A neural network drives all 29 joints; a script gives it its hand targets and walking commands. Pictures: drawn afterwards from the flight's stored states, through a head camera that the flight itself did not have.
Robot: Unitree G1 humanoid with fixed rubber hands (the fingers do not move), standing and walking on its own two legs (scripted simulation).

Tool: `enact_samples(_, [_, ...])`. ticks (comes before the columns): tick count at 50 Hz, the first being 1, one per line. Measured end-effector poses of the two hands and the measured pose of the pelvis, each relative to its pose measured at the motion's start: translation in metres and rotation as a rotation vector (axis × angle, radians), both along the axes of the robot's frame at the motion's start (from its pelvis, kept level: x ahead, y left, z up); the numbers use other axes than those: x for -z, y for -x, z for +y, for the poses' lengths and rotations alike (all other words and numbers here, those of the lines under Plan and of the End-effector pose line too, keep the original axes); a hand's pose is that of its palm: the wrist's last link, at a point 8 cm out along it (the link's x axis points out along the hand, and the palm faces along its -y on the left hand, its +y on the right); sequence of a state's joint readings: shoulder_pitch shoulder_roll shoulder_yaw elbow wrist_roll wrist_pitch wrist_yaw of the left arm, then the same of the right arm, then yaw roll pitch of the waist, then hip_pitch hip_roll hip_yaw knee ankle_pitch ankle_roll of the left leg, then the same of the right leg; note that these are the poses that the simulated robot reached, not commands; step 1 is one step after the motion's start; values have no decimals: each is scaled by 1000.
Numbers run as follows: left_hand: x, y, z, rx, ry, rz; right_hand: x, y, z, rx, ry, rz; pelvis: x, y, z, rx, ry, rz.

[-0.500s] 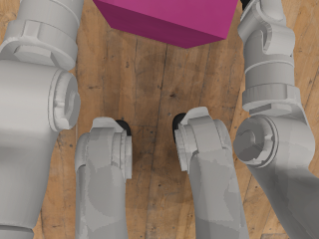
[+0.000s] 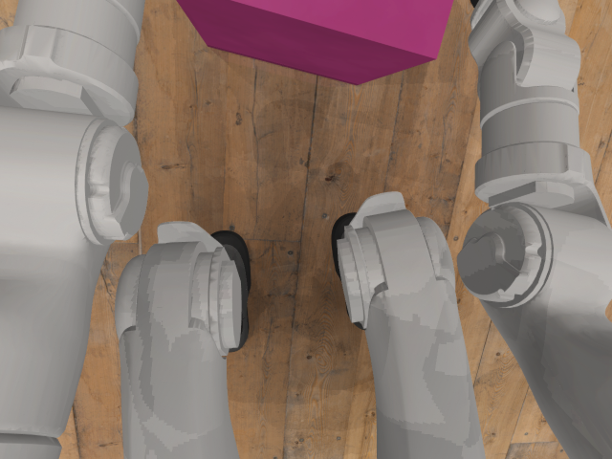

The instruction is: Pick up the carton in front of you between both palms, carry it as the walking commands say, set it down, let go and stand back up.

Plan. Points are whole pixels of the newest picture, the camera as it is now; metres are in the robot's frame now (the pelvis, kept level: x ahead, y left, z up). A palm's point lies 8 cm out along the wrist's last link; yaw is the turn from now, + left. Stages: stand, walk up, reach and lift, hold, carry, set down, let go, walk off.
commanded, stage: set down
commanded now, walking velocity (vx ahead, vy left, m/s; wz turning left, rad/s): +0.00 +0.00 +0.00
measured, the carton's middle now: out of the picture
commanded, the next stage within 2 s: let go in 1.58 s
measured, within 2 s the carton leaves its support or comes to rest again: neither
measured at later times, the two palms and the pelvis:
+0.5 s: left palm out of the picture +0.61 +0.14 -0.18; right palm out of the picture +0.52 -0.23 -0.17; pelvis +0.00 +0.00 -0.01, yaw -2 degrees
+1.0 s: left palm out of the picture +0.63 +0.12 -0.01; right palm out of the picture +0.53 -0.24 -0.01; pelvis -0.01 +0.00 +0.08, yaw -3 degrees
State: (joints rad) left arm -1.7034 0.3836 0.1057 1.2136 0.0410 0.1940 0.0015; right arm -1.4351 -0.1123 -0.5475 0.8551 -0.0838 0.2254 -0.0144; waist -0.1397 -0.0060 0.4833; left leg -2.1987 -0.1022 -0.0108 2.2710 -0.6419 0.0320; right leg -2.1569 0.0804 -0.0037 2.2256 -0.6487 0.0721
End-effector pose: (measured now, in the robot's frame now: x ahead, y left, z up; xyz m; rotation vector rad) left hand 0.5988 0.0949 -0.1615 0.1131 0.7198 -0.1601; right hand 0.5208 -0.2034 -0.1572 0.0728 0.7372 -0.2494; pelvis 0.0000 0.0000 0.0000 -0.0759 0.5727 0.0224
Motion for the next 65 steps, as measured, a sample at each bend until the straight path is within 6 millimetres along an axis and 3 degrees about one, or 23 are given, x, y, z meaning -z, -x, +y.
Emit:
enact_samples(17, [12, -1, 5, 32, 19, -13, 11, -1, -3, -2, 21, 14, 4, -1, 2, 4, 11, -17])
enact_samples(21, [20, -2, 25, -16, -46, -19, 19, 1, -16, 49, 63, 26, 3, -2, 2, 16, 12, -3])
enact_samples(25, [15, -9, 49, -64, -78, -53, 18, 1, -27, 76, 70, -1, 6, 0, 2, 28, 5, 4])
enact_samples(30, [-4, -17, 44, -52, -60, -78, 8, 2, -34, 99, 52, -23, 7, 4, 1, 26, 1, 5])
enact_samples(36, [-50, -28, 21, -12, -55, -124, -29, -3, -37, 122, 37, -77, -6, 10, -1, 40, -9, 16])
enact_samples(44, [-110, -30, 10, -10, -56, -90, -100, -8, -39, 123, 54, -104, -46, 11, -3, 61, -24, 73])
enact_samples(51, [-159, -26, 29, -32, -58, -79, -156, -15, -37, 113, 64, -125, -83, 9, -4, 64, -31, 136])
enact_samples(59, [-192, -28, 50, -35, -44, -84, -185, -15, -31, 109, 69, -93, -119, 4, -2, 42, -22, 201])
enact_samples(65, [-220, -31, 48, -11, -46, -99, -214, -11, -37, 124, 77, -84, -152, -3, 0, 35, -11, 237])
